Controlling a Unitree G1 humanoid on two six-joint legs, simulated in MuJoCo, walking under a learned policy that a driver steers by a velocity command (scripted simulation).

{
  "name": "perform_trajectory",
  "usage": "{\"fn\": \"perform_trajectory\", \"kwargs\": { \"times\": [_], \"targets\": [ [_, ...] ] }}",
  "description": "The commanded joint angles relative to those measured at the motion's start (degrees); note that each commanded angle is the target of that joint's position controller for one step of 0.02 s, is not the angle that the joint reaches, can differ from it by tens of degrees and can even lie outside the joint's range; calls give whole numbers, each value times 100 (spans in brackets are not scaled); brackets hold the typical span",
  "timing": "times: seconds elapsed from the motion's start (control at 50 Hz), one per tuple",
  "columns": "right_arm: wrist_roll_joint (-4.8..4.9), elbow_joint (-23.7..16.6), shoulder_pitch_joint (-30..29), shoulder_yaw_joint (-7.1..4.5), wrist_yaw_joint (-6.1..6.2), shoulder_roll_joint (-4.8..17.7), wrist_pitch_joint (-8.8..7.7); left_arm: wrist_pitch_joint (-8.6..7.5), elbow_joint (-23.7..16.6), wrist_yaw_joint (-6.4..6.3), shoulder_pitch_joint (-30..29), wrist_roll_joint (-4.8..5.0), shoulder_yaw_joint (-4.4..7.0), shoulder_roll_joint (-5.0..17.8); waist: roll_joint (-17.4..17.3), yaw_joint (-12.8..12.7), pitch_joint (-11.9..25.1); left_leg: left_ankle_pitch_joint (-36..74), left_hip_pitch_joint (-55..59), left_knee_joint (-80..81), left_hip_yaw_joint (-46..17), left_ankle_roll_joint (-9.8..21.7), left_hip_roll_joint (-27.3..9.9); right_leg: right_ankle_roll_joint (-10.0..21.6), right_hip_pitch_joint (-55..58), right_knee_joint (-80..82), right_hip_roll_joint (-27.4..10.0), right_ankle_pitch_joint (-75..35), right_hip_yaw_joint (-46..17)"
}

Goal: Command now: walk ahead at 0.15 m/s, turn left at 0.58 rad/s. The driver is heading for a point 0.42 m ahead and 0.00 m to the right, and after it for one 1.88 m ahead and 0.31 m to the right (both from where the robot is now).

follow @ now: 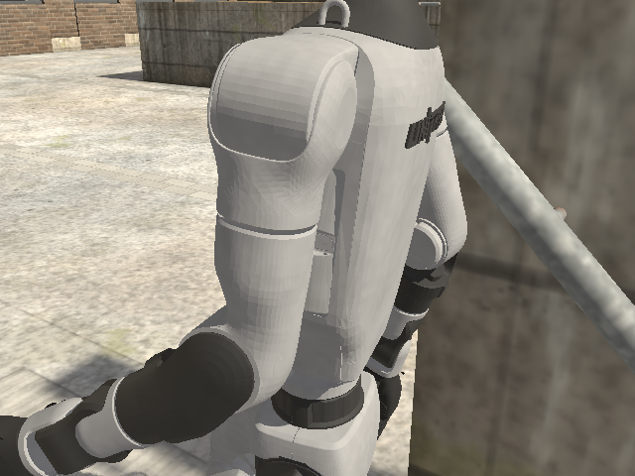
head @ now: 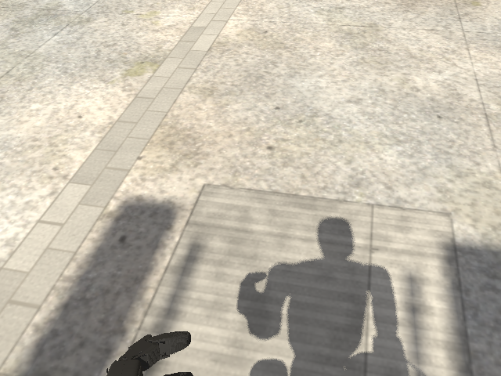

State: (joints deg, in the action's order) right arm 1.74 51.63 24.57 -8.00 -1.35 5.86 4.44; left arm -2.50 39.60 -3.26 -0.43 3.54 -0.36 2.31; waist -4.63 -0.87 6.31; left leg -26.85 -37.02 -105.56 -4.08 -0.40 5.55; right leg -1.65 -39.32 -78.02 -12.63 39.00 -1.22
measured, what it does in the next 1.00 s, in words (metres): climbs: left foot, then right foot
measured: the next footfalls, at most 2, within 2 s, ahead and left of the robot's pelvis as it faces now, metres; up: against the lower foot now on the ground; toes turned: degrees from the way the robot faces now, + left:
left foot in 0.10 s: +0.07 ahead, +0.19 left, +0.00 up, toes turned +1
right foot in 0.52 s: +0.14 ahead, -0.01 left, +0.00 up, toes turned +5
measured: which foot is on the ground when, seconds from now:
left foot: up 0.00-0.08, down 0.10-0.52, up 0.54-0.76, down 0.78-1.00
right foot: down 0.00-0.12, up 0.14-0.50, down 0.52-0.78, up 0.80-1.00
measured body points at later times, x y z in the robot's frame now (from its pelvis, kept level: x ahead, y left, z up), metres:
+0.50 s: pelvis +0.08 +0.10 +0.14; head +0.09 +0.11 +0.59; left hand +0.23 +0.34 +0.03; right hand +0.26 -0.12 +0.04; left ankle +0.04 +0.19 -0.58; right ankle +0.10 +0.00 -0.59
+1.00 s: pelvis +0.18 +0.14 +0.14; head +0.18 +0.18 +0.59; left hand +0.37 +0.36 +0.03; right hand +0.17 -0.12 +0.04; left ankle +0.15 +0.25 -0.60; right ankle +0.18 -0.04 -0.46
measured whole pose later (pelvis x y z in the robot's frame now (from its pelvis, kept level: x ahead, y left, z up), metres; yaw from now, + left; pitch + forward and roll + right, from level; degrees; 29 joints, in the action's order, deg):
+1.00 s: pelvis +0.18 +0.14 +0.14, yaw -11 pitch +0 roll -1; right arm -1.2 43.8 24.2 -2.5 1.0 10.7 -6.1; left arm -3.5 38.7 0.3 13.6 3.7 4.2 14.2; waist 3.9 1.8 2.4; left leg -18.1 -7.7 -25.4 5.7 1.6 -1.1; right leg 3.5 -42.9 -79.4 -0.3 6.5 -7.6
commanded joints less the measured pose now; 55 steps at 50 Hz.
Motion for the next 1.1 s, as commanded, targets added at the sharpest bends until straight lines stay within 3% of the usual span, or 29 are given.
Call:
{"fn": "perform_trajectory", "kwargs": {
  "times": [0.02,0.06,0.08,0.1,0.12,0.14,0.16,0.18,0.2,0.22,0.24,0.26,0.32,0.38,0.46,0.5,0.52,0.54,0.56,0.6,0.7,0.72,0.76,0.78,0.8,0.84,0.9,0.96,1.1],
  "targets": [
    [-65,-953,-128,336,287,327,98,24,327,-149,-668,-202,308,858,2187,732,-1528,-939,-760,-182,-1081,6,-946,315,-489,3641,-755,315,-1036],
    [-162,-591,1025,355,400,321,201,180,299,-174,-1910,-443,332,1009,2087,1705,-1224,740,764,2207,-49,-103,-1004,-147,-975,2898,-264,-447,841],
    [-442,-700,660,412,452,439,196,268,519,-227,-1516,-383,403,1173,1800,1487,-1629,854,721,3409,275,-77,-925,-105,-807,2652,-308,-757,1052],
    [-517,-883,192,456,403,357,179,279,685,-315,-1034,-384,476,1404,1532,1225,-1469,1041,884,4115,595,56,-990,-85,-445,2499,-511,-985,963],
    [-325,-497,768,465,260,396,116,534,918,-311,-269,-433,483,1524,803,1252,-1413,69,1207,6662,935,246,-436,-4,408,1692,125,-187,1398],
    [-556,-311,1222,334,131,1154,-50,580,411,-358,-406,-580,518,1577,-1497,1239,-1859,2000,1619,6902,-84,501,-509,-160,-491,-409,607,368,1304],
    [-609,-358,1021,433,96,1201,-185,483,49,-351,-706,-662,380,1021,-2812,825,-1718,4875,2038,6750,-292,466,-701,-195,-981,-1497,599,988,798],
    [-620,-618,795,489,156,1192,-310,437,-262,-313,-724,-665,319,701,-3328,555,-1234,6469,2323,6619,-1229,439,-937,-255,-1378,-1805,829,940,586],
    [-687,-1133,607,563,308,1104,-397,501,-556,-286,-922,-775,180,510,-3050,842,-866,6186,1870,7314,-3189,669,-1320,-412,-1152,-1629,1126,607,258],
    [-548,-1497,9,616,384,1021,-486,561,-790,-242,-938,-767,151,673,-2110,626,-456,5725,1855,7262,-3823,864,-1517,-469,-534,-1741,1311,106,-148],
    [-321,-1950,-814,503,437,1640,-461,695,-567,-275,-217,-606,179,824,-1091,119,70,6219,2510,6663,-3430,1129,-1995,-538,-525,-1469,1188,-436,-378],
    [-182,-2179,-1123,461,481,1803,-529,701,-588,-287,11,-659,176,1015,-430,60,147,5967,2495,6608,-3393,1172,-2230,-527,-485,-676,1133,-433,-338],
    [71,-2386,-1111,572,624,1185,-357,522,-492,-233,302,-680,197,1196,-237,195,112,5965,2633,6516,-2975,1059,-2345,-299,-48,1812,954,-176,-514],
    [-32,-2031,-639,512,461,1291,-398,377,-111,152,682,-287,258,1029,-50,177,639,7368,3266,7273,-1812,1117,-2011,84,1593,3001,1119,-552,389],
    [-75,-2143,-1355,493,322,1287,-411,403,35,219,1029,-274,439,1157,-106,-185,164,7551,3283,6833,-695,1010,-1681,659,2231,4459,1406,-1957,643],
    [31,-2211,-1701,419,309,1269,-376,376,122,270,1406,-308,521,1204,-54,-403,43,5231,2643,5992,-86,824,-1166,1114,3027,5526,1225,-3238,246],
    [-47,-2428,-2094,502,322,980,-401,355,204,281,1766,-400,528,1227,422,-565,-177,2394,1485,4909,280,510,-618,1408,3571,5669,634,-3683,-711],
    [-113,-2501,-2307,619,283,565,-424,354,166,298,1901,-350,495,1254,815,-391,-623,-528,313,3688,424,236,-31,1679,3520,5896,231,-3940,-1593],
    [26,-2446,-1075,510,288,711,-360,216,-170,152,1116,-282,657,1824,1753,318,-856,-1290,100,3098,-376,-64,-188,2274,2756,6060,-346,-1983,-3107],
    [106,-2584,-1292,436,229,1178,-502,39,-257,-60,1000,-127,568,1552,1544,309,-1306,-1107,-223,3227,-597,-125,-537,2084,1846,6657,-283,1006,-3360],
    [-99,-2763,-1910,648,227,583,-728,-10,-166,13,1532,-80,565,1812,541,131,-921,-923,1169,5939,264,-199,-489,1787,1574,6491,678,-129,-2234],
    [-41,-2488,-1619,534,243,823,-779,-155,-358,132,1176,-136,629,2020,1069,272,-749,-726,2116,6406,420,-93,-348,1722,1078,6504,726,-520,-2074],
    [198,-2090,-576,418,230,1016,-846,-33,-586,229,810,102,521,1625,1504,803,-671,1171,3432,8163,314,207,-663,1331,530,5639,940,-192,-1857],
    [79,-1899,-292,284,309,1410,-854,-7,-687,333,819,-26,447,1216,868,703,-248,1116,4428,8057,-277,246,-1070,898,-157,4167,1279,-558,-1176],
    [-243,-1837,38,92,260,2030,-870,3,-823,381,772,56,387,1117,-1131,867,36,-1102,4919,8926,-2715,773,-2583,677,-1370,2355,1850,-698,-356],
    [-266,-2078,-708,323,246,1503,-1010,-34,-715,397,1249,-46,548,1579,-123,263,-193,-2485,3883,9390,-3874,1301,-3006,506,-1625,-133,1329,-1707,-979],
    [-105,-1699,-941,409,215,1156,-1102,-124,-396,325,1837,-111,455,1529,-247,-52,-708,-809,3369,9299,-1819,981,-2152,435,-1485,-483,1028,-2613,-909],
    [-368,-1136,-248,501,267,804,-1209,-219,-387,381,1576,51,456,1359,-405,111,-989,332,3504,9354,-957,724,-2004,539,-1733,-322,1041,-3346,-995],
    [-345,-837,-397,561,389,1104,-1024,113,-810,509,230,-125,378,1196,-260,480,-1420,4288,2851,9251,1075,594,-1696,151,-935,1528,787,-3896,143]
  ]
}}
